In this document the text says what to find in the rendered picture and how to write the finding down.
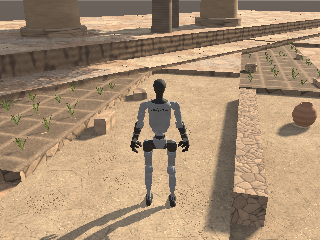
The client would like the right robot upper arm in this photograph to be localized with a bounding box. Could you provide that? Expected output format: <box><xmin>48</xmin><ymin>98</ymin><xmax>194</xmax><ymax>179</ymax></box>
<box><xmin>170</xmin><ymin>101</ymin><xmax>184</xmax><ymax>129</ymax></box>

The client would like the robot right hand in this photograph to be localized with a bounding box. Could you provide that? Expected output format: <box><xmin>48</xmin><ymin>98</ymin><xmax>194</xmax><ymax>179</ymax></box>
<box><xmin>178</xmin><ymin>140</ymin><xmax>190</xmax><ymax>153</ymax></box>

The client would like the robot head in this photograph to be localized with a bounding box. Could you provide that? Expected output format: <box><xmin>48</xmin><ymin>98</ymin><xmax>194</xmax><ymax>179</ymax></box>
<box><xmin>151</xmin><ymin>79</ymin><xmax>169</xmax><ymax>104</ymax></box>

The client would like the robot right forearm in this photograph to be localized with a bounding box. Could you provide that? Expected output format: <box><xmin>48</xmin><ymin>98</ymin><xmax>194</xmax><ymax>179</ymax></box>
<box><xmin>178</xmin><ymin>121</ymin><xmax>189</xmax><ymax>142</ymax></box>

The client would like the left robot upper arm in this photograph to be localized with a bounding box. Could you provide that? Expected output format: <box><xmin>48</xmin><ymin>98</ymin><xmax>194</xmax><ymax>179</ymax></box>
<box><xmin>136</xmin><ymin>101</ymin><xmax>150</xmax><ymax>129</ymax></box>

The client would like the robot left forearm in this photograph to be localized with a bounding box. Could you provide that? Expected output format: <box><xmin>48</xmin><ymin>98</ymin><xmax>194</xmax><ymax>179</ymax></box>
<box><xmin>132</xmin><ymin>121</ymin><xmax>142</xmax><ymax>143</ymax></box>

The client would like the robot left hand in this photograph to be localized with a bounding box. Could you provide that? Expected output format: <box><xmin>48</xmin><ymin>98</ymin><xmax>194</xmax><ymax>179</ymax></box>
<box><xmin>130</xmin><ymin>141</ymin><xmax>142</xmax><ymax>153</ymax></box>

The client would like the robot left shin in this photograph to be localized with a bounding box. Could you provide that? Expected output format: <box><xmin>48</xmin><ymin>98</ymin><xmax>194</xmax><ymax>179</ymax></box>
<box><xmin>145</xmin><ymin>165</ymin><xmax>153</xmax><ymax>199</ymax></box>

